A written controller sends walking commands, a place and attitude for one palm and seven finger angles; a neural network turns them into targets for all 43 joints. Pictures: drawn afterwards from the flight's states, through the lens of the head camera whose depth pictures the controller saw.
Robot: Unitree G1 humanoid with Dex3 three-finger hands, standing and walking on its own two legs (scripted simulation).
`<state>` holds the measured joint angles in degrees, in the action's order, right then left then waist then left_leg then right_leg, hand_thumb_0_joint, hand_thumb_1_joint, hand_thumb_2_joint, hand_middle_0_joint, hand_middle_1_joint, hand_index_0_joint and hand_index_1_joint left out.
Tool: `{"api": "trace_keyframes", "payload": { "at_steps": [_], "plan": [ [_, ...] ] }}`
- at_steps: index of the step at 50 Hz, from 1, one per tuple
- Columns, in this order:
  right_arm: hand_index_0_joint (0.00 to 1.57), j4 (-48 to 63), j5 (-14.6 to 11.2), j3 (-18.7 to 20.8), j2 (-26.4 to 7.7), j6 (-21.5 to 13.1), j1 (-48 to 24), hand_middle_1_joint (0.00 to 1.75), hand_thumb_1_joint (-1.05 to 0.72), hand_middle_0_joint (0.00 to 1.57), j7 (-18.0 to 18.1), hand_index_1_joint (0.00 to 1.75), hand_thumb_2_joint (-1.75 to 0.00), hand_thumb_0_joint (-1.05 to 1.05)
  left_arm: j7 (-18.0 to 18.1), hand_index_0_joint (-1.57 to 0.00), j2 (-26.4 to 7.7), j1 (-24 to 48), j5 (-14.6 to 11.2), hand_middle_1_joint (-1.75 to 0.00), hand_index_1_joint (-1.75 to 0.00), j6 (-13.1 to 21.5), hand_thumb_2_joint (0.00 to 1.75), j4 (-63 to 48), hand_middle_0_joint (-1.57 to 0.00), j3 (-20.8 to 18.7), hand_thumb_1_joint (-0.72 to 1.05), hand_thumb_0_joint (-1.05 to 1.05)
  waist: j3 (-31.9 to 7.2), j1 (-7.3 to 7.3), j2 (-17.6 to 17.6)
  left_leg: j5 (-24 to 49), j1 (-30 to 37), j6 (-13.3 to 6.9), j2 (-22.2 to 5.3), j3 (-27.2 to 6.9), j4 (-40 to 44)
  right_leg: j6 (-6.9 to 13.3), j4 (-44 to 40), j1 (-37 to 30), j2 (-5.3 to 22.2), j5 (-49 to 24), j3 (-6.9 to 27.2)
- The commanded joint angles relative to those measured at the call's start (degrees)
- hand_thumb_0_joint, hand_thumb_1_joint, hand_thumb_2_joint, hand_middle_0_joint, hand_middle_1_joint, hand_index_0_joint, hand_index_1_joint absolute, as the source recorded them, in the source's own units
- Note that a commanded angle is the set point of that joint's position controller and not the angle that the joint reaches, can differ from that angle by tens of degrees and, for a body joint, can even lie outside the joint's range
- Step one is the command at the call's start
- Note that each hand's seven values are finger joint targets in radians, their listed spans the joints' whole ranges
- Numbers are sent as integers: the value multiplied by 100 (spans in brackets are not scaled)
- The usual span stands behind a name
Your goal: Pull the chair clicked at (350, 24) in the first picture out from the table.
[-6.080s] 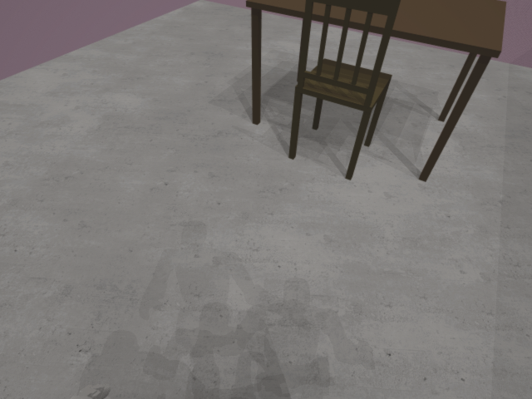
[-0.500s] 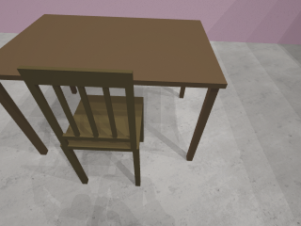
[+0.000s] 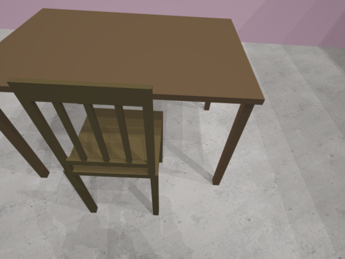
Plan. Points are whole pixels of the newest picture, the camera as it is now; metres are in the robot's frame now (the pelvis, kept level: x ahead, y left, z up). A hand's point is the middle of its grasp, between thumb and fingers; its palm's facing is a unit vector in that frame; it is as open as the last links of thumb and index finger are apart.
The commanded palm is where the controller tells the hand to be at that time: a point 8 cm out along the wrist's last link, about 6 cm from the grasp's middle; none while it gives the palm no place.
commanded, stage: look again from close up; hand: left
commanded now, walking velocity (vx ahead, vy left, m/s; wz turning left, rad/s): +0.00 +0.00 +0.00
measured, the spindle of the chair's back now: (98, 135) +0.49 +0.28 -0.07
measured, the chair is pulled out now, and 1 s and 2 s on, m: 0.00 0.00 0.00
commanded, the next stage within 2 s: raise the hand toward the chair's back in 0.80 s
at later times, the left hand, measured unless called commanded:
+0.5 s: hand out of the picture +0.04 +0.17 -0.18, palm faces +0.02 -0.98 -0.18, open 7.3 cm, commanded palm none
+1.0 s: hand out of the picture +0.09 +0.19 -0.13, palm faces +0.17 -0.95 -0.27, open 7.3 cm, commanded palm +0.15 +0.21 -0.07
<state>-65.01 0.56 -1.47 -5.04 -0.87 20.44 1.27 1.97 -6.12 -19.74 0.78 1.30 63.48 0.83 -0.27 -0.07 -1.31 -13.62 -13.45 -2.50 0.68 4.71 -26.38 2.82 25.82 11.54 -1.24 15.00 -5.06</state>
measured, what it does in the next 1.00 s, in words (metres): stands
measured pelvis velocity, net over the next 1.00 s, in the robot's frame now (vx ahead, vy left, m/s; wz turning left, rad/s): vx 0.04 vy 0.00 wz -0.01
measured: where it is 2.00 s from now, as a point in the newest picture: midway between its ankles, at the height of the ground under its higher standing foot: outside the picture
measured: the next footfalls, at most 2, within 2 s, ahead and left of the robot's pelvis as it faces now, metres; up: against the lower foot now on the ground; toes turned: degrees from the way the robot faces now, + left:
none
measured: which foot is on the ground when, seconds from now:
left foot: down 0.00-1.00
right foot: down 0.00-1.00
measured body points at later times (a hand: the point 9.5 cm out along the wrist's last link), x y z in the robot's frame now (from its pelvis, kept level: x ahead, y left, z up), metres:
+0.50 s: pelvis +0.05 +0.01 +0.00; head +0.06 +0.01 +0.45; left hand +0.04 +0.22 -0.16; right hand +0.03 -0.20 -0.16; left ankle +0.01 +0.09 -0.74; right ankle -0.01 -0.08 -0.74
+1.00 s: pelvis +0.04 +0.00 +0.00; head +0.06 -0.02 +0.45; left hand +0.08 +0.24 -0.11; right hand +0.05 -0.23 -0.15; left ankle +0.01 +0.09 -0.74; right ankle -0.01 -0.09 -0.74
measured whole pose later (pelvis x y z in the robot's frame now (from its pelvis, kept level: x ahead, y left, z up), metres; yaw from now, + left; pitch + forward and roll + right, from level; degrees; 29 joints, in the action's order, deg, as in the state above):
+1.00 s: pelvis +0.04 +0.00 +0.00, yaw +0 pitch +0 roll +1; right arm -57.0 -0.7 -1.1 -10.3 -9.2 20.4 4.0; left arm 5.6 -10.4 -27.0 -4.2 -3.2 31.0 -0.4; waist 2.5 1.5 0.4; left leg -16.8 -9.2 -1.8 1.6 5.4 -25.5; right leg 2.6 29.2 9.6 -0.3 19.3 -3.8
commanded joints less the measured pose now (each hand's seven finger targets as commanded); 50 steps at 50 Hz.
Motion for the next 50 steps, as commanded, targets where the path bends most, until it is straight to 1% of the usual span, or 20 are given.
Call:
{"api": "trace_keyframes", "payload": {
  "at_steps": [1,2,5,11,12,15,17,19,23,25,27,30,33,44,45,46,47,48,49,50],
  "plan": [
    [20,87,-8,91,-522,-144,304,30,-90,20,84,30,-90,0,50,-20,-463,-461,-1,-30,-30,85,90,-64,-20,-68,90,0,325,39,254,686,-51,-112,-736,-719,586,19,-405,-55,704,-795,717],
    [20,88,-5,91,-530,-150,294,30,-90,20,93,30,-90,0,53,-20,-449,-450,-5,-30,-30,84,90,-56,-20,-69,90,0,311,30,195,846,7,-114,-735,-720,552,9,-379,-79,708,-913,700],
    [20,43,-5,86,-550,-146,237,30,-90,20,110,30,-90,0,59,-20,-443,-444,-7,-30,-30,70,90,-18,-20,-66,90,0,359,26,226,997,155,-116,-743,-680,548,-6,-378,-42,716,-971,689],
    [20,-23,3,84,-597,-164,219,30,-90,20,139,30,-90,0,83,-20,-476,-375,2,-30,-30,50,90,-4,-20,-81,90,0,303,4,184,1856,464,-136,-769,-662,501,-21,-253,-145,707,-1342,631],
    [20,-24,3,82,-620,-169,207,30,-90,20,142,30,-90,0,88,-20,-479,-390,0,-30,-30,52,90,7,-20,-85,90,0,257,19,125,1970,531,-141,-774,-645,484,-30,-234,-171,723,-1405,627],
    [20,-34,3,80,-651,-155,155,30,-90,20,152,30,-90,0,90,-20,-500,-370,-7,-30,-30,41,90,13,-20,-87,90,0,315,10,114,1887,560,-127,-766,-638,499,-24,-258,-188,730,-1415,646],
    [20,-39,6,83,-662,-154,138,30,-90,20,153,30,-90,0,98,-20,-520,-343,-1,-30,-30,35,90,3,-20,-90,90,0,348,16,103,2055,581,-127,-763,-638,499,-25,-236,-204,735,-1521,637],
    [20,-50,6,81,-674,-157,144,30,-90,20,159,30,-90,0,100,-20,-539,-343,-4,-30,-30,30,90,2,-20,-98,90,0,270,18,146,2151,661,-124,-764,-619,501,-23,-213,-270,746,-1575,624],
    [20,-56,10,79,-699,-151,116,30,-90,20,165,30,-90,0,106,-20,-575,-326,-3,-30,-30,24,90,1,-20,-103,90,0,276,24,78,2263,708,-122,-755,-635,480,-11,-199,-308,763,-1733,635],
    [20,-68,7,75,-712,-140,113,30,-90,20,167,30,-90,0,104,-20,-580,-308,-10,-30,-30,13,90,0,-20,-106,90,0,294,22,130,2147,717,-117,-758,-630,516,-11,-219,-310,762,-1610,632],
    [20,-83,11,69,-700,-136,77,30,-90,20,164,30,-90,0,102,-20,-580,-310,-10,-30,-30,6,90,-3,-20,-103,90,0,414,34,187,2062,656,-118,-744,-647,535,-3,-252,-273,766,-1541,636],
    [20,-91,7,71,-689,-133,77,30,-90,20,159,30,-90,0,99,-20,-596,-304,-6,-30,-30,10,90,-2,-20,-110,90,0,399,36,113,1875,639,-115,-732,-655,554,5,-308,-318,783,-1525,662],
    [20,-90,2,72,-697,-130,61,30,-90,20,158,30,-90,0,103,-20,-617,-330,-7,-30,-30,26,90,5,-20,-106,90,0,344,32,38,1904,667,-101,-720,-639,514,12,-304,-384,817,-1831,678],
    [20,-153,-3,65,-652,-122,79,30,-90,20,158,30,-90,0,103,-20,-599,-378,-8,-30,-30,31,90,24,-20,-103,90,0,416,34,93,1575,640,-80,-721,-639,594,21,-445,-371,825,-1625,709],
    [20,346,-60,123,-972,-135,-438,30,-90,20,69,30,-90,0,291,-20,-764,-639,82,-30,-30,192,90,139,-20,-90,90,0,894,169,-64,2249,-79,115,-711,-461,-657,-279,-379,118,1025,-3806,955],
    [20,2299,-169,554,-2072,-827,-780,30,-90,20,514,30,-90,0,312,-20,-2893,3599,-1051,-30,-30,1026,89,-8454,-20,-1166,88,0,-1214,-453,1383,3011,1263,178,-129,-389,-243,-225,-217,-95,504,-4116,788],
    [20,2121,-73,165,-1703,-1442,-653,30,-90,20,569,30,-90,0,381,-20,-1825,1936,-652,-29,-29,752,88,-7614,-20,-452,85,0,-1711,-167,2428,4579,2148,410,-379,-356,110,80,456,-325,345,-2722,598],
    [20,1757,-90,151,-1576,-1706,-358,30,-90,20,369,30,-90,0,543,-19,-1229,1115,-613,-29,-29,497,87,-6172,-19,-263,83,0,-1640,-27,1982,5157,1915,431,-506,-545,153,3,733,260,255,-822,346],
    [20,1873,-270,235,-1310,-1741,-305,30,-90,20,245,30,-90,0,506,-19,-259,41,-709,-29,-29,10,86,-5755,-19,288,81,0,-1076,-117,1044,4787,1637,304,-615,-772,109,-78,873,655,202,-420,206],
    [20,2208,-313,243,-1506,-1766,-443,30,-90,20,251,30,-90,0,365,-19,-83,473,-836,-28,-28,84,85,-6619,-19,552,78,0,-992,-96,342,4104,1195,188,-671,-845,-148,-157,726,722,266,-569,148]
  ]
}}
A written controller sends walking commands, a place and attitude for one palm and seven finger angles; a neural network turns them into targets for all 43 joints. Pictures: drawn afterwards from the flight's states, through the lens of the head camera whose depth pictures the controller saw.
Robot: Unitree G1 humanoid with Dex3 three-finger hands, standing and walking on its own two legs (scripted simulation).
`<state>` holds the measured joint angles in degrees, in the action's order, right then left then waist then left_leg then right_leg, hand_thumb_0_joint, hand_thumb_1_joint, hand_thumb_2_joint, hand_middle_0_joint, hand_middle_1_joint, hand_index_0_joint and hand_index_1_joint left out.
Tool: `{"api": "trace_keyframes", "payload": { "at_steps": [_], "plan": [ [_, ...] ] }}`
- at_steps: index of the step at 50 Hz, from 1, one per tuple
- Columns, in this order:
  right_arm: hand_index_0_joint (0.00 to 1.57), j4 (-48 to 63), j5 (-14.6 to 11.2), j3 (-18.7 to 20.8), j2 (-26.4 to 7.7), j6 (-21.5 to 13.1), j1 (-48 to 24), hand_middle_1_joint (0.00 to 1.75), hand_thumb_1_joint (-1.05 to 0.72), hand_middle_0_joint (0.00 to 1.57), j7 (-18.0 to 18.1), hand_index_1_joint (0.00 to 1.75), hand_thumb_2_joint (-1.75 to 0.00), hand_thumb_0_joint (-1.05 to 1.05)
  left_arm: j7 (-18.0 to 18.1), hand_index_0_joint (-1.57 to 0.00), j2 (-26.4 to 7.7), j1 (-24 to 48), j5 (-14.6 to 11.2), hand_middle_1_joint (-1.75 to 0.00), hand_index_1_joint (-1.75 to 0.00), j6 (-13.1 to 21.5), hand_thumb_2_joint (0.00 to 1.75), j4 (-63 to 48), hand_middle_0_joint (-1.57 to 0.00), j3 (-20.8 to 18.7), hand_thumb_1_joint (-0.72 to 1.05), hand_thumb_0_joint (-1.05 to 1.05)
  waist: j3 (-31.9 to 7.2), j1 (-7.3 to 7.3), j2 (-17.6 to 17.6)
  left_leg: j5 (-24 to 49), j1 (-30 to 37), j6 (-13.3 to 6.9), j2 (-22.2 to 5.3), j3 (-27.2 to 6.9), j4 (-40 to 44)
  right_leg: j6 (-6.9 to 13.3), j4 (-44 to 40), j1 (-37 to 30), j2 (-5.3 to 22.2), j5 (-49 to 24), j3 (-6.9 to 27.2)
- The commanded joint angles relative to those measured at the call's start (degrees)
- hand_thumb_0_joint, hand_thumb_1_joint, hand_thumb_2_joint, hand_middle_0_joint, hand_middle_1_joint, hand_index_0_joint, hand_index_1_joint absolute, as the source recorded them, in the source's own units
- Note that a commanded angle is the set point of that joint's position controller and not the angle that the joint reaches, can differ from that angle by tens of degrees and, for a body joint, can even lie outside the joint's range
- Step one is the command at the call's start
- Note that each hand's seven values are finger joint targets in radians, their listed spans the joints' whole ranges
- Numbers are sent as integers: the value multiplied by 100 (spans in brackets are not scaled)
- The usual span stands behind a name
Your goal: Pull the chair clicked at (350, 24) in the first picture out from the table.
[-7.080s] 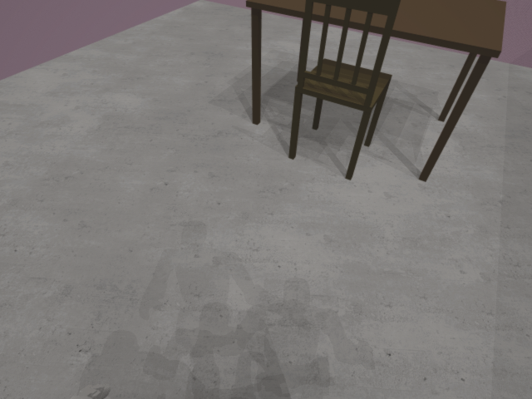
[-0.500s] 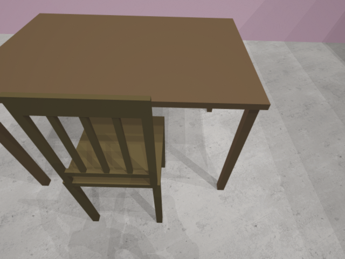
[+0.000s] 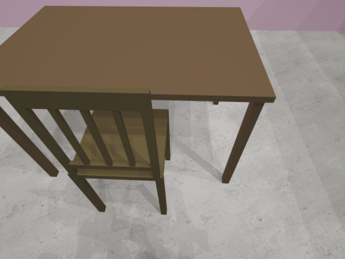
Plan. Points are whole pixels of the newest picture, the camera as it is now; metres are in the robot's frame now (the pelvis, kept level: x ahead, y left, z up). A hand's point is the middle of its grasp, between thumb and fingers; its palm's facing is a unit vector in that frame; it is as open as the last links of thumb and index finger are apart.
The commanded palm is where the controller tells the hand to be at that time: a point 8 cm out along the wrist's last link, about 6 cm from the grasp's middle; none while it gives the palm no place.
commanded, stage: raise the hand toward the chair's back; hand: left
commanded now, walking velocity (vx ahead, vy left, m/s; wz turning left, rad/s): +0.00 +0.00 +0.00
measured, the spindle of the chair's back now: (98, 140) +0.45 +0.29 -0.07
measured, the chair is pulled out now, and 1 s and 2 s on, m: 0.00 0.00 0.00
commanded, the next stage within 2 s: aim the fingers beside a spindle in 2.00 s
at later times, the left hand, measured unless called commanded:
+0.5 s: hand out of the picture +0.11 +0.18 -0.05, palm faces +0.15 -0.99 -0.07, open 10.8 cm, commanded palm +0.11 +0.22 -0.06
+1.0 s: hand (96, 247) +0.15 +0.19 -0.06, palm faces -0.02 -1.00 -0.02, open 15.1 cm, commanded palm +0.13 +0.26 -0.04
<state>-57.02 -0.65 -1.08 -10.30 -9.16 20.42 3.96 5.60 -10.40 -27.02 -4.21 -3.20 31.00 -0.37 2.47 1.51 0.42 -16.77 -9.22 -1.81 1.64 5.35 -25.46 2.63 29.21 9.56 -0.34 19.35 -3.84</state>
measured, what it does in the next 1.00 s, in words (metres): lowers itself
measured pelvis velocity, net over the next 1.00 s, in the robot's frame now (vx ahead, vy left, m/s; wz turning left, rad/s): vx -0.07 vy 0.00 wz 0.03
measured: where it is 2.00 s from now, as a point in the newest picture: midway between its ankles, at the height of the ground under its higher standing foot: outside the picture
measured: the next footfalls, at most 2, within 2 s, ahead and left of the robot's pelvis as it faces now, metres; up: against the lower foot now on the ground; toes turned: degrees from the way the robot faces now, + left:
none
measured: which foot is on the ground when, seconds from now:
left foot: down 0.00-1.00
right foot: down 0.00-1.00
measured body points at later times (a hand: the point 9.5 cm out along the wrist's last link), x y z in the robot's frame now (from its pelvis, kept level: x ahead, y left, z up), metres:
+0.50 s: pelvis -0.09 -0.04 -0.10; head -0.03 -0.03 +0.34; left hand +0.09 +0.23 -0.04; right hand +0.16 -0.25 -0.16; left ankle -0.03 +0.09 -0.74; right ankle -0.05 -0.08 -0.74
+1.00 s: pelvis -0.07 +0.00 -0.09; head +0.00 +0.01 +0.35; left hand +0.15 +0.25 -0.06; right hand +0.11 -0.25 -0.17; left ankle -0.03 +0.09 -0.74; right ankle -0.05 -0.08 -0.74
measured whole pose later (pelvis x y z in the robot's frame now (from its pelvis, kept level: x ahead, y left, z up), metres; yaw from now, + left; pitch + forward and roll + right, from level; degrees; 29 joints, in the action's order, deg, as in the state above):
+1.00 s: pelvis -0.07 +0.00 -0.09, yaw +2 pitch +15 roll -2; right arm -34.2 -1.1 0.7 -16.0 -14.5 12.6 2.7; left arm -17.4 -13.2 -18.3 -15.5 23.1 5.1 -9.2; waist -7.4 -0.4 1.4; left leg -28.3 -54.2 -2.7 -0.8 1.6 -67.1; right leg 3.6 64.9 50.4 -0.5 30.0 -7.9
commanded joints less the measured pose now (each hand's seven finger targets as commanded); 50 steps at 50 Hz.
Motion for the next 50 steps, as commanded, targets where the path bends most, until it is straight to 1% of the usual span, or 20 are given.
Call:
{"api": "trace_keyframes", "payload": {
  "at_steps": [1,3,5,7,8,11,13,16,19,21,25,27,29,31,34,37,42,45,48,50],
  "plan": [
    [20,1483,-196,187,-980,-998,-648,30,-90,20,33,30,-90,0,-114,-19,689,1000,-358,-28,-28,606,84,-2818,-19,844,76,0,-667,-342,-590,3545,335,32,-687,-898,-427,-163,190,1169,162,-1216,18],
    [20,1812,-39,327,-1331,-1083,-550,30,-90,20,-47,30,-90,0,-331,-18,145,1313,-404,-27,-27,1150,82,-2722,-18,376,71,0,-646,-568,-1594,1528,-689,-103,-273,-872,-1092,-220,252,1718,191,-1506,69],
    [20,1934,75,429,-1363,-1090,-667,30,-90,20,-136,30,-90,0,-694,-18,393,1000,-482,-26,-26,1788,80,-1746,-18,205,67,0,-473,-490,-2396,672,-1875,-26,-138,-901,-1566,-268,679,2392,173,-1030,40],
    [20,2224,66,470,-1315,-1080,-931,30,-90,20,-331,30,-90,0,-1258,-17,219,-78,-760,-26,-26,2493,78,-1376,-17,-323,62,0,-960,75,-1931,344,-2681,134,-13,-763,-1953,-212,1176,2259,249,-961,367],
    [20,2398,82,499,-1323,-1048,-1124,30,-90,20,-410,30,-90,0,-1603,-17,-26,-406,-947,-25,-25,2849,77,-1447,-17,-700,60,0,-1238,281,-1380,297,-2922,227,41,-644,-2160,-146,1466,2187,303,-1068,523],
    [20,2755,53,576,-1287,-835,-1273,30,-90,20,-586,30,-90,0,-2389,-16,-1011,-351,-1082,-24,-24,3771,74,-1610,-16,-1817,53,0,-1826,549,339,220,-3586,351,80,-434,-2838,45,2197,2102,439,-1291,999],
    [20,3267,34,547,-1161,-601,-1635,30,-90,20,-608,30,-90,0,-2309,-16,-1076,152,-935,-23,-23,3763,72,-2260,-16,-1683,48,0,-1898,518,193,-118,-4059,213,121,-298,-3106,-15,2268,2372,383,-512,1200],
    [20,3643,-19,545,-1056,-479,-1679,30,-90,20,-533,30,-90,0,-1961,-15,-958,1456,-979,-22,-22,3697,69,-3526,-15,-1384,41,0,-1854,203,-2,-679,-4254,61,11,-425,-3368,-41,2084,2965,252,931,1454],
    [20,3555,-19,502,-988,-554,-1328,30,-90,20,-357,30,-90,0,-1787,-14,-1014,2043,-1138,-21,-21,3896,66,-4469,-14,-1364,34,0,-2140,-139,373,-750,-4129,-34,-122,-496,-3743,-141,1848,2956,272,1371,1680],
    [20,3430,-2,393,-1000,-718,-1290,30,-90,20,-222,30,-90,0,-1961,-14,-877,2522,-1182,-20,-20,4025,64,-4925,-14,-955,29,0,-2265,-441,156,-670,-4037,-111,-219,-605,-3909,-187,1920,3215,191,1352,1560],
    [20,3068,-97,216,-1106,-1011,-1139,30,-90,20,10,30,-90,0,-2633,-13,-842,2224,-1261,-19,-19,3641,60,-3914,-13,-527,20,0,-1704,-660,-47,-996,-4388,-131,-267,-698,-4023,-304,1677,3454,232,1839,1500],
    [20,3056,-145,174,-1147,-1021,-1117,30,-90,20,70,30,-90,0,-2918,-13,-926,2146,-1293,-18,-18,3122,58,-3225,-13,-589,15,0,-1576,-636,-234,-1149,-4593,-125,-257,-755,-3987,-306,1595,3491,233,2198,1486],
    [20,3110,-156,176,-1154,-1000,-1210,30,-90,20,88,30,-90,0,-2956,-12,-1266,1965,-1327,-18,-18,2590,56,-2991,-12,-1111,11,0,-1985,-361,-276,-1013,-4619,-89,-201,-791,-3856,-262,1603,3085,301,2088,1454],
    [20,3225,-141,198,-1079,-914,-1375,30,-90,20,51,30,-90,0,-2803,-12,-1460,1497,-1459,-17,-17,2167,54,-2856,-12,-1712,6,0,-2419,30,-312,-675,-4545,-29,-154,-822,-3761,-303,1694,2531,382,1484,1537],
    [20,3324,-87,234,-874,-816,-1396,30,-90,20,-72,30,-90,0,-2348,-11,-1280,1337,-1602,-16,-16,2124,51,-3621,-11,-2028,-1,0,-2857,256,-92,-159,-4241,38,-137,-785,-3569,-452,1853,1933,487,153,1543],
    [20,3219,-19,304,-783,-771,-1287,30,-90,20,-149,30,-90,0,-1956,-10,-1107,1087,-1416,-15,-15,2480,48,-3828,-10,-1937,-8,0,-2623,195,-124,173,-4035,27,-190,-804,-3395,-379,2148,2128,296,-589,1161],
    [20,3087,4,352,-987,-780,-1149,30,-90,20,-164,30,-90,0,-2077,-9,-830,1335,-999,-13,-13,2995,43,-3429,-9,-1123,-20,0,-1680,-288,-130,-229,-4047,-68,-218,-790,-3385,-192,2266,3358,92,341,683],
    [20,3165,-48,372,-1116,-886,-1040,30,-90,20,-90,30,-90,0,-2300,-8,-873,1327,-1149,-12,-12,3105,40,-3580,-8,-1103,-27,0,-2064,-272,54,-367,-3710,-72,-210,-829,-3266,-121,2305,3438,42,612,479],
    [20,3202,-44,387,-1168,-944,-1010,30,-90,20,-42,30,-90,0,-2306,-8,-1133,1285,-1308,-11,-11,3095,37,-4032,-8,-1424,-34,0,-2734,-129,273,55,-3208,-59,-211,-903,-3150,-80,2493,3215,-5,82,276],
    [20,3206,-31,382,-1137,-940,-1016,30,-90,20,-41,30,-90,0,-2196,-7,-1163,1263,-1340,-10,-10,3074,35,-4252,-7,-1521,-38,0,-2858,-81,400,308,-3012,-26,-215,-929,-3093,-73,2562,3171,-16,-155,182]
  ]
}}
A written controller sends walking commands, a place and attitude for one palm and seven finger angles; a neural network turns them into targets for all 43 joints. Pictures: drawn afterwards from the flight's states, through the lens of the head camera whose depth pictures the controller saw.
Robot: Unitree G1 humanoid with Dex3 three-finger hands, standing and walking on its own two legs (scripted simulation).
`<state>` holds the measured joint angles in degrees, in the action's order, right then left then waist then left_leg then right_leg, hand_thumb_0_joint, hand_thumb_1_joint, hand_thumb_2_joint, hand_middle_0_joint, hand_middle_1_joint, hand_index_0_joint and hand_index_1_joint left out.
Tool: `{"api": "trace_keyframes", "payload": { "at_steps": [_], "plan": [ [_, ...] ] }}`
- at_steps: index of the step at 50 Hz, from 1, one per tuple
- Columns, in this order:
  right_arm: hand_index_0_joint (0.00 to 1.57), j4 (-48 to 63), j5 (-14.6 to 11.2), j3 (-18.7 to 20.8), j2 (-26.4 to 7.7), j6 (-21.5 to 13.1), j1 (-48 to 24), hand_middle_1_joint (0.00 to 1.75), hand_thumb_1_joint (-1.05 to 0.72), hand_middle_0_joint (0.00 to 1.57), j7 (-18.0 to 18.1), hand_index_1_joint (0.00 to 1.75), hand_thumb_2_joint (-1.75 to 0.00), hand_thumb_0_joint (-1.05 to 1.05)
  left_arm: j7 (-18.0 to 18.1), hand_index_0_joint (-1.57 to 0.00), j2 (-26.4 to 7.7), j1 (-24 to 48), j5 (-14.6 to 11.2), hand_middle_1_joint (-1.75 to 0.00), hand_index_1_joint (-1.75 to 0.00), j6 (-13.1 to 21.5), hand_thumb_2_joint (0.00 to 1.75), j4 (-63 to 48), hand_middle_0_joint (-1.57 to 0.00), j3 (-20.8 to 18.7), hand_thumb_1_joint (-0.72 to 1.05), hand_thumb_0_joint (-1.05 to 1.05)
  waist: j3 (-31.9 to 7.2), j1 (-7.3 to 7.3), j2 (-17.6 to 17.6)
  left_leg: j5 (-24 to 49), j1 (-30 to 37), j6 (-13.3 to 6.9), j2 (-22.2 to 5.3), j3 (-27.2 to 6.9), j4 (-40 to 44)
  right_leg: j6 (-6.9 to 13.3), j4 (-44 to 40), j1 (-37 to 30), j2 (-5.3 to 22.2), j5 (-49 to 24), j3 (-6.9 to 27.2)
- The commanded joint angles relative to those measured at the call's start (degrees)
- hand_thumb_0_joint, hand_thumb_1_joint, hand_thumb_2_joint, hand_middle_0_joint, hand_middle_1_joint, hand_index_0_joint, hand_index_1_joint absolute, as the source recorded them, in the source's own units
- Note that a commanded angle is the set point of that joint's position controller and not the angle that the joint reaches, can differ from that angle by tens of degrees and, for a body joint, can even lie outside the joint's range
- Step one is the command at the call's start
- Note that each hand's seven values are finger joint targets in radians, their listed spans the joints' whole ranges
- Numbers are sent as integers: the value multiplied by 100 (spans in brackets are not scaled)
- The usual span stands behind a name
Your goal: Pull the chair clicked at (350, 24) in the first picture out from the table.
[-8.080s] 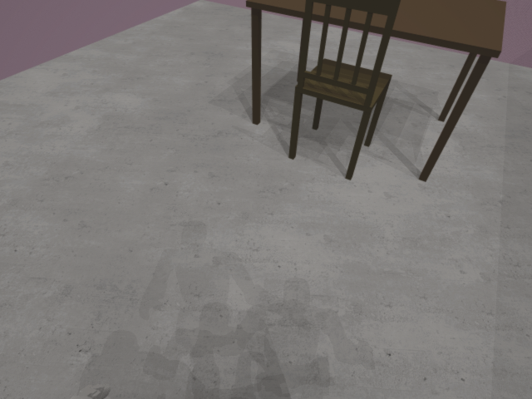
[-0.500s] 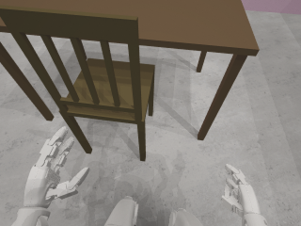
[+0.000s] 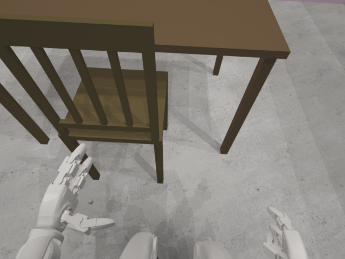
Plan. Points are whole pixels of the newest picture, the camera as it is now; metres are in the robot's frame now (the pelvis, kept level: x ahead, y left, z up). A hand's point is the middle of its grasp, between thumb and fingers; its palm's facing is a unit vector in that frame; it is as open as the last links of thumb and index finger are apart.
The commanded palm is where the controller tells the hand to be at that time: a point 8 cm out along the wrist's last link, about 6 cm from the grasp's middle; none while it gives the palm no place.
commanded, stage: raise the hand toward the chair's back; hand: left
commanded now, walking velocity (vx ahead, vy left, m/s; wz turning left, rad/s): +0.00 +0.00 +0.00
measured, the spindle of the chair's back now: (92, 93) +0.54 +0.27 +0.02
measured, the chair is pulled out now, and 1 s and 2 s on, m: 0.00 0.00 0.00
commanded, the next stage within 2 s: aim the fingers beside a spindle in 1.00 s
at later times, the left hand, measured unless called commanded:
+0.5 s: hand (63, 187) +0.25 +0.23 +0.06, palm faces +0.01 -1.00 -0.05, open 16.9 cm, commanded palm +0.23 +0.29 +0.06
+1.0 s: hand (76, 189) +0.24 +0.21 +0.06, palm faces -0.01 -1.00 -0.04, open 16.9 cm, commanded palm +0.22 +0.27 +0.06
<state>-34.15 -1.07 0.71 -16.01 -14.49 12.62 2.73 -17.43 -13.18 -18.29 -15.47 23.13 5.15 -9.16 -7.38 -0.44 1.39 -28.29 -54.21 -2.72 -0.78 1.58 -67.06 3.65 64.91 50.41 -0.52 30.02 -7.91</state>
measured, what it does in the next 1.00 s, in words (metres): stands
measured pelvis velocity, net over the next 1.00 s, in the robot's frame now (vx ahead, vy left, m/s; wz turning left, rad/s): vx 0.01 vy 0.01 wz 0.01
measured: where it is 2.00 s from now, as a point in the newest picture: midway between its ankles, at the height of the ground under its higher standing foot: outside the picture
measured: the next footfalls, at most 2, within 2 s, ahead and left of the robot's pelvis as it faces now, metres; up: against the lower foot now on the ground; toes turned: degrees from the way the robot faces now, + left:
none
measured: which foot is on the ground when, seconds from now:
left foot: down 0.00-1.00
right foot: down 0.00-1.00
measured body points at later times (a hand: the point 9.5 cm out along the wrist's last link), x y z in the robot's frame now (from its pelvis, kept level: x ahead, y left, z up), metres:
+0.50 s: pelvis +0.01 +0.02 +0.01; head +0.07 +0.04 +0.46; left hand +0.24 +0.29 +0.07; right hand +0.19 -0.20 -0.06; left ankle +0.04 +0.09 -0.65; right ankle +0.02 -0.09 -0.65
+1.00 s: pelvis +0.01 +0.01 +0.01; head +0.06 +0.02 +0.46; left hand +0.24 +0.26 +0.06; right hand +0.18 -0.23 -0.06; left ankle +0.04 +0.09 -0.65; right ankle +0.02 -0.09 -0.65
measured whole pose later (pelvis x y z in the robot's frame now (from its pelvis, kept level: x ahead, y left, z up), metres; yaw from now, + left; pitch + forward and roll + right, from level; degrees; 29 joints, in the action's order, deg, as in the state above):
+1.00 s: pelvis +0.01 +0.01 +0.01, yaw +0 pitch +14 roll -3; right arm -32.7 -1.2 -2.1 -14.4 -12.9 13.1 1.9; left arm -17.7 -15.2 -16.3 -16.3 20.4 5.5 -11.9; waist -8.3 -0.8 2.2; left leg -27.5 -50.3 -3.0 -0.4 0.9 -63.8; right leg 3.1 60.6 45.9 -0.7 28.8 -8.3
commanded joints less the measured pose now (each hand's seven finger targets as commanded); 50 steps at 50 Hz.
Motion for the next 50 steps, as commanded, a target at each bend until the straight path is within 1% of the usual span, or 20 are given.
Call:
{"api": "trace_keyframes", "payload": {
  "at_steps": [1,4,9,11,15,17,20,21,24,29,31,32,35,37,39,43,46,47,48,50],
  "plan": [
    [20,881,12,212,-549,-391,-227,30,-90,20,77,30,-90,0,188,-7,-939,372,-188,-9,-9,423,34,-1706,-7,-697,-41,0,-1866,117,408,1568,1611,79,5,-588,1092,-158,-966,-819,-36,-1270,546],
    [20,885,27,163,-520,-327,-290,30,-90,20,32,30,-90,0,327,-6,-697,369,-60,-8,-8,334,31,-1660,-6,-406,-48,0,-1437,28,613,1582,1748,141,-35,-690,1224,-150,-970,-510,-26,-1175,430],
    [20,1008,9,108,-595,-162,-280,30,-90,20,31,30,-90,0,172,-6,-638,422,62,-8,-8,23,30,-1198,-6,-226,-50,0,-1041,-84,241,1177,1571,173,-77,-837,1386,-169,-1048,-358,-59,-903,342],
    [20,1057,-7,91,-622,-114,-277,30,-90,20,57,30,-90,0,58,-6,-768,435,15,-8,-8,-94,30,-1079,-6,-359,-50,0,-1086,-43,158,1134,1578,181,-83,-877,1429,-157,-1052,-416,-88,-892,337],
    [20,1136,6,71,-596,-101,-234,30,-90,20,55,30,-90,0,14,-6,-927,548,-130,-8,-8,-96,30,-1534,-6,-618,-50,0,-1540,72,405,1603,2004,286,-85,-910,1459,-147,-1036,-611,-71,-1125,330],
    [20,1120,22,52,-573,-104,-217,30,-90,20,41,30,-90,0,74,-6,-992,634,-138,-8,-8,-41,30,-1667,-6,-691,-50,0,-1597,93,564,1772,2139,351,-98,-964,1473,-140,-1017,-563,-75,-1139,326],
    [20,1050,35,43,-576,-103,-185,30,-90,20,25,30,-90,0,115,-6,-901,694,-119,-8,-8,37,30,-1486,-6,-634,-50,0,-1348,21,460,1683,2076,379,-139,-1037,1499,-147,-1010,-404,-80,-1043,296],
    [20,1016,28,49,-595,-90,-195,30,-90,20,29,30,-90,0,112,-6,-913,723,-97,-8,-8,33,30,-1356,-6,-643,-50,0,-1275,-17,290,1637,1985,368,-149,-1062,1500,-146,-1007,-377,-94,-1016,288],
    [20,1001,1,46,-664,-102,-199,30,-90,20,33,30,-90,0,-5,-6,-940,882,-72,-8,-8,12,30,-1174,-6,-599,-50,0,-1170,-57,405,1193,1879,361,-142,-1086,1563,-155,-1042,-288,-70,-791,302],
    [20,1066,-32,75,-690,-148,-174,30,-90,20,30,30,-90,0,-151,-6,-1030,662,-197,-8,-8,-137,30,-1269,-6,-696,-50,0,-1489,28,386,1350,2035,309,-94,-1008,1619,-156,-1215,-658,-58,-920,330],
    [20,1048,-32,85,-668,-158,-176,30,-90,20,36,30,-90,0,-127,-6,-1055,529,-231,-8,-8,-136,30,-1221,-6,-762,-50,0,-1486,45,226,1572,1978,269,-78,-923,1557,-150,-1244,-787,-83,-1077,344],
    [20,1040,-24,83,-665,-168,-179,30,-90,20,23,30,-90,0,-87,-6,-1062,562,-227,-8,-8,-97,30,-1293,-6,-772,-50,0,-1468,53,323,1554,1962,277,-73,-914,1557,-152,-1234,-761,-71,-1042,343],
    [20,973,-6,75,-627,-184,-207,30,-90,20,-1,30,-90,0,49,-6,-1012,668,-198,-8,-8,38,30,-1280,-6,-746,-50,0,-1141,1,443,1269,1820,263,-70,-875,1552,-140,-1247,-606,-62,-888,357],
    [20,971,-1,67,-638,-173,-214,30,-90,20,-5,30,-90,0,112,-6,-996,726,-155,-8,-8,100,30,-1145,-6,-732,-50,0,-1008,-33,326,1026,1620,216,-55,-846,1540,-137,-1258,-576,-69,-751,383],
    [20,960,-2,76,-646,-191,-203,30,-90,20,-16,30,-90,0,132,-6,-1007,733,-125,-8,-8,168,30,-1129,-6,-726,-50,0,-1079,-25,446,1034,1621,207,-45,-811,1505,-129,-1247,-583,-53,-759,408],
    [20,994,-13,88,-647,-192,-193,30,-90,20,-13,30,-90,0,29,-6,-1046,616,-142,-8,-8,142,30,-1156,-6,-712,-50,0,-1347,-21,392,1253,1657,161,-23,-716,1410,-141,-1284,-809,-50,-978,473],
    [20,992,-31,85,-635,-183,-203,30,-90,20,12,30,-90,0,-12,-6,-1059,592,-187,-8,-8,105,30,-1101,-6,-736,-50,0,-1295,-50,151,1220,1523,115,-11,-673,1368,-153,-1342,-921,-67,-1021,505],
    [20,994,-29,71,-628,-182,-225,30,-90,20,11,30,-90,0,-22,-6,-1026,637,-195,-8,-8,109,30,-1131,-6,-707,-50,0,-1287,-42,272,1219,1499,106,10,-639,1353,-156,-1354,-951,-51,-1039,530],
    [20,985,-29,66,-618,-172,-235,30,-90,20,12,30,-90,0,-11,-6,-1052,681,-209,-8,-8,92,30,-1074,-6,-743,-50,0,-1201,-60,165,1131,1396,98,10,-621,1340,-166,-1390,-963,-48,-973,547],
    [20,969,-38,72,-606,-188,-251,30,-90,20,24,30,-90,0,4,-6,-1028,713,-201,-8,-8,129,30,-1103,-6,-732,-50,0,-1193,-59,242,1117,1396,92,17,-591,1296,-165,-1390,-937,-37,-969,579]
  ]
}}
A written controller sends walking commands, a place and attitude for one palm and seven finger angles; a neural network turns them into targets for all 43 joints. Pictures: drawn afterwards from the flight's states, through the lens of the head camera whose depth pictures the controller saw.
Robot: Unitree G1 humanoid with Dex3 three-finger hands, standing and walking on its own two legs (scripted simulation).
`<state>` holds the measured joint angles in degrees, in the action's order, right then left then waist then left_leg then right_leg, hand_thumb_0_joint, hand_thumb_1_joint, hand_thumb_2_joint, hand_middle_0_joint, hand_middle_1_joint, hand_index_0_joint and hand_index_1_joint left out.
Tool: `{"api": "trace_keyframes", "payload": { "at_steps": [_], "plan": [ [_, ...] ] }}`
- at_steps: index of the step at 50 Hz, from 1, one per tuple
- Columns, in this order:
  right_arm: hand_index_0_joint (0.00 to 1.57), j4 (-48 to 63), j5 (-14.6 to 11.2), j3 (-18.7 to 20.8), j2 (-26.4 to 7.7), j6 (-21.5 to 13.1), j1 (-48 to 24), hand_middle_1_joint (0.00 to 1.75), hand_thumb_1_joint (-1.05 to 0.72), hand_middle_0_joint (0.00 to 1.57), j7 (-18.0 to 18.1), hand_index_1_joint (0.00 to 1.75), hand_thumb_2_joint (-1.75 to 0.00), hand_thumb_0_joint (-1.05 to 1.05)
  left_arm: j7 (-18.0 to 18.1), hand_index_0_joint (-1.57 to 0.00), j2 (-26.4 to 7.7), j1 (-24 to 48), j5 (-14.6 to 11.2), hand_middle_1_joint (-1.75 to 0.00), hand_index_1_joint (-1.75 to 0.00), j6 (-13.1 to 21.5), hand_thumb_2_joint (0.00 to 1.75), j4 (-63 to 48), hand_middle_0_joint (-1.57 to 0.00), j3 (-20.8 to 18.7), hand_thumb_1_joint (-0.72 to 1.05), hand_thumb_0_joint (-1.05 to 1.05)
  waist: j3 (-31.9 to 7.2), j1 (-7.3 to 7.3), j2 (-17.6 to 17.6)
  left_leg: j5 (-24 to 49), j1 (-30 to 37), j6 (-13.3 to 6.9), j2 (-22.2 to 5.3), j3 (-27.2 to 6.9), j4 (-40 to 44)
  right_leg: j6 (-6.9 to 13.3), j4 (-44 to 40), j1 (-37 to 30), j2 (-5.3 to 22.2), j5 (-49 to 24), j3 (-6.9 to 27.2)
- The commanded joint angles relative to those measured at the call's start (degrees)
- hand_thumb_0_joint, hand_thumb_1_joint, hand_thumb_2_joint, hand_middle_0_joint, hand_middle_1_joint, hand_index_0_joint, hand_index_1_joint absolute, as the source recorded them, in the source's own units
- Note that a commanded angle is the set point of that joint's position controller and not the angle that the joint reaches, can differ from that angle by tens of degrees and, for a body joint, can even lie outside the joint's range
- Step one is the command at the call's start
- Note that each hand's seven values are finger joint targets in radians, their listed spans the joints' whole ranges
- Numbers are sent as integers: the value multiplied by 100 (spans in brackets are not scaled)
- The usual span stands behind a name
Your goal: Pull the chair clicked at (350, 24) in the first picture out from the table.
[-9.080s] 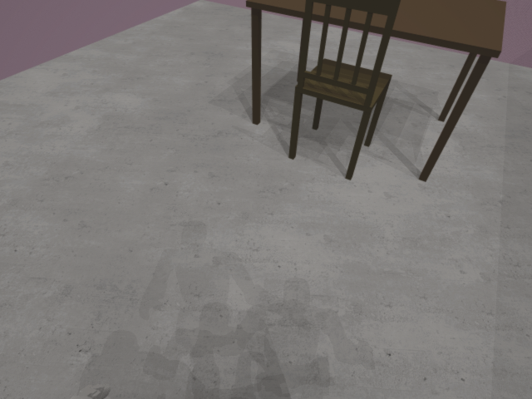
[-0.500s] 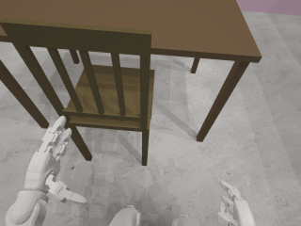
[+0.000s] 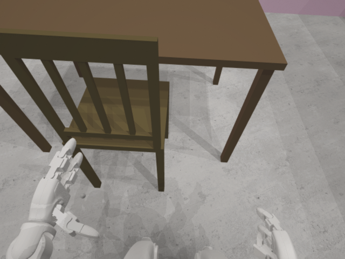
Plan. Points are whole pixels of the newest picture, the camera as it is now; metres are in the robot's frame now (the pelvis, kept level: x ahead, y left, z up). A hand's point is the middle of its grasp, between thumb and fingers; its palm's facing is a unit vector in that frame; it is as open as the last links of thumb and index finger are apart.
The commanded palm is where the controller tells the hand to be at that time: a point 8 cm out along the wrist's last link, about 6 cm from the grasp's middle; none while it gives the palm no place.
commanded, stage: aim the fingers beside a spindle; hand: left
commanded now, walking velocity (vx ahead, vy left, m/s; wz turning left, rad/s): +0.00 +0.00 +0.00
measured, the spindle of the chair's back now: (97, 102) +0.53 +0.26 +0.01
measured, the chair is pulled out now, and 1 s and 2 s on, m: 0.00 0.00 0.00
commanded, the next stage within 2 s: none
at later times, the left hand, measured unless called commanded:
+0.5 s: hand (100, 176) +0.29 +0.18 +0.03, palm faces -0.04 -1.00 -0.04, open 16.9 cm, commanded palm +0.27 +0.24 +0.03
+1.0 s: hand (108, 163) +0.33 +0.18 +0.01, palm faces -0.02 -1.00 -0.03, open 16.9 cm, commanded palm +0.31 +0.23 +0.01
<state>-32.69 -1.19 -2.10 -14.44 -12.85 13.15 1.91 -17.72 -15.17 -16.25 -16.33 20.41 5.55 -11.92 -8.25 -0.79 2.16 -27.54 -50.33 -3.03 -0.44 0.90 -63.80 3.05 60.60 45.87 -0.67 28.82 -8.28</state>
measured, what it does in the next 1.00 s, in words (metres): stands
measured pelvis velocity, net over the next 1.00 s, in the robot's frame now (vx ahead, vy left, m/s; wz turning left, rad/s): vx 0.00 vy -0.01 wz -0.02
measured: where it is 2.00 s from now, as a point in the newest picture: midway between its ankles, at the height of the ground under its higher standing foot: outside the picture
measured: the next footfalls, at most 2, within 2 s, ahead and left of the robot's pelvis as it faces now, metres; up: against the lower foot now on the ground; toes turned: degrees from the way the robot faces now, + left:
none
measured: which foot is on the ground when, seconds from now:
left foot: down 0.00-1.00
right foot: down 0.00-1.00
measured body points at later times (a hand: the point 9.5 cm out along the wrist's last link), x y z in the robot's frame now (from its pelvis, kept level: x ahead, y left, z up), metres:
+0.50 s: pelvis +0.00 -0.02 -0.01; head +0.07 -0.02 +0.44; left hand +0.28 +0.23 +0.04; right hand +0.17 -0.26 -0.10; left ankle +0.04 +0.08 -0.66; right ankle +0.01 -0.09 -0.66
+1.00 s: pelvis +0.00 -0.01 -0.02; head +0.09 -0.01 +0.42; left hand +0.33 +0.23 +0.01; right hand +0.15 -0.26 -0.12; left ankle +0.04 +0.08 -0.66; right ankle +0.01 -0.09 -0.66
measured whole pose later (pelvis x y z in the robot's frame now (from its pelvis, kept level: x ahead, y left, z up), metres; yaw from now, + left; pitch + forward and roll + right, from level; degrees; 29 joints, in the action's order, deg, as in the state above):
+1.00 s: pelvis +0.00 -0.01 -0.02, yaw -1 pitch +19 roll -2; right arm -34.3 -0.7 -2.1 -15.1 -10.0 12.8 1.3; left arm -15.4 -15.2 5.4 -13.9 22.4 24.2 -13.6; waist -9.2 -2.1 1.8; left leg -29.5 -59.2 -2.2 -1.3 1.5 -69.4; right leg 4.1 67.4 55.6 -1.1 31.1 -7.7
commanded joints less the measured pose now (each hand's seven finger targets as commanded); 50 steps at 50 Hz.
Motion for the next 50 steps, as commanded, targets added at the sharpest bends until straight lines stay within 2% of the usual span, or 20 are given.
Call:
{"api": "trace_keyframes", "payload": {
  "at_steps": [1,3,7,8,10,14,16,18,20,24,25,29,33,34,40,41,44,45,48,50],
  "plan": [
    [20,798,-13,348,-771,-349,-282,30,-90,20,113,30,-90,0,55,-6,-875,587,-115,-8,-8,419,30,-1154,-6,-486,-50,0,-1117,-61,64,1063,974,110,-24,-548,941,-107,-932,-461,-38,-879,605],
    [20,802,-13,340,-749,-366,-298,30,-90,20,100,30,-90,0,65,-6,-839,577,-83,-8,-8,453,30,-1175,-6,-449,-50,0,-1180,-27,304,1072,1057,121,-18,-532,944,-98,-916,-439,-23,-868,618],
    [20,771,-10,312,-755,-361,-300,30,-90,20,115,30,-90,0,34,-6,-822,817,-74,-8,-8,427,30,-904,-6,-408,-50,0,-1029,-105,96,877,817,93,-5,-492,853,-124,-960,-378,-22,-714,681],
    [20,740,-9,299,-779,-359,-293,30,-90,20,130,30,-90,0,18,-6,-863,1106,-69,-8,-8,436,30,-809,-6,-394,-50,0,-955,-188,-21,792,676,81,-7,-481,777,-142,-982,-319,-17,-629,732],
    [20,688,-11,306,-777,-360,-270,30,-90,20,152,30,-90,0,-19,-6,-997,1195,-114,-8,-8,463,30,-536,-6,-625,-50,0,-993,-149,-163,756,464,80,1,-431,660,-151,-1015,-413,4,-536,863],
    [20,689,-7,289,-774,-411,-257,30,-90,20,134,30,-90,0,-118,-6,-928,1528,-131,-8,-8,520,30,-635,-6,-484,-50,0,-1460,-84,345,1118,729,85,15,-398,617,-123,-855,-572,31,-1000,862],
    [20,683,-7,318,-786,-389,-225,30,-90,20,126,30,-90,0,-108,-6,-1115,1359,-152,-8,-8,470,30,-492,-6,-706,-50,0,-1621,-29,113,1308,666,73,3,-385,586,-144,-829,-743,12,-1223,885],
    [20,681,-6,314,-771,-375,-205,30,-90,20,102,30,-90,0,-117,-6,-1008,1493,-128,-8,-8,450,30,-486,-6,-580,-50,0,-1700,-58,159,1447,685,66,13,-347,546,-172,-801,-798,41,-1467,924],
    [20,650,-16,320,-777,-351,-209,30,-90,20,89,30,-90,0,-84,-6,-978,1615,-97,-8,-8,417,30,-335,-6,-555,-50,0,-1505,-73,219,1383,640,79,6,-355,555,-162,-784,-635,33,-1386,893],
    [20,627,-1,339,-815,-283,-167,30,-90,20,77,30,-90,0,2,-6,-959,1788,-76,-8,-8,376,30,37,-6,-612,-50,0,-1366,-124,-193,1216,357,66,0,-343,485,-194,-791,-563,42,-1245,940],
    [20,623,0,351,-818,-277,-165,30,-90,20,70,30,-90,0,29,-6,-1031,1763,-62,-8,-8,416,30,5,-6,-697,-50,0,-1499,-56,-54,1292,356,73,6,-324,468,-180,-754,-649,58,-1333,978],
    [20,646,22,364,-815,-251,-113,30,-90,20,38,30,-90,0,100,-6,-959,1948,2,-8,-8,521,30,-136,-6,-557,-50,0,-1745,-64,126,1491,560,78,-1,-313,448,-171,-622,-605,53,-1596,911],
    [20,583,39,357,-825,-222,-89,30,-90,20,42,30,-90,0,167,-6,-931,2394,59,-8,-8,598,30,43,-6,-476,-50,0,-1674,-173,39,1362,441,70,-12,-321,345,-183,-574,-382,40,-1465,937],
    [20,540,37,361,-843,-210,-69,30,-90,20,50,30,-90,0,190,-6,-1016,2516,68,-8,-8,622,30,129,-6,-563,-50,0,-1684,-177,-47,1296,388,79,-24,-343,345,-177,-553,-343,37,-1371,915],
    [20,553,40,368,-842,-124,-60,30,-90,20,34,30,-90,0,229,-6,-1004,2626,115,-8,-8,587,30,412,-6,-578,-50,0,-1890,-104,25,1314,341,88,-4,-305,300,-168,-494,-398,46,-1412,958],
    [20,552,38,358,-846,-100,-55,30,-90,20,39,30,-90,0,233,-6,-986,2775,124,-8,-8,573,30,469,-6,-520,-50,0,-1867,-162,-23,1314,300,70,-13,-311,268,-176,-470,-334,30,-1418,962],
    [20,545,44,356,-848,-46,-37,30,-90,20,29,30,-90,0,233,-6,-1038,2986,115,-8,-8,562,30,547,-6,-603,-50,0,-1919,-149,-110,1284,146,74,-8,-297,206,-187,-458,-413,48,-1441,1029],
    [20,554,46,358,-844,-20,-37,30,-90,20,26,30,-90,0,238,-6,-1065,2928,135,-8,-8,557,30,686,-6,-654,-50,0,-1893,-120,-99,1239,103,86,-9,-284,210,-175,-446,-392,46,-1372,1018],
    [20,533,37,337,-838,14,-48,30,-90,20,26,30,-90,0,254,-6,-906,3433,173,-8,-8,592,30,747,-6,-424,-50,0,-1805,-230,89,1151,179,90,-26,-326,193,-163,-387,-64,26,-1218,943],
    [20,514,57,353,-857,20,-8,30,-90,20,34,30,-90,0,281,-6,-910,3572,181,-8,-8,627,30,747,-6,-420,-50,0,-1931,-221,146,1163,274,95,-30,-346,164,-150,-367,1,22,-1186,935]
  ]
}}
